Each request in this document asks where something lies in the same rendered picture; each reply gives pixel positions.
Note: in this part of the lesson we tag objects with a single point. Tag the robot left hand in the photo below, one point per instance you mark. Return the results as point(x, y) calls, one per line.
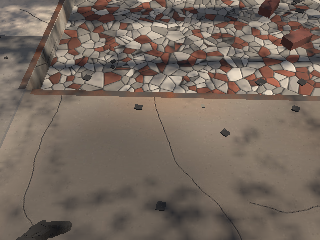
point(45, 230)

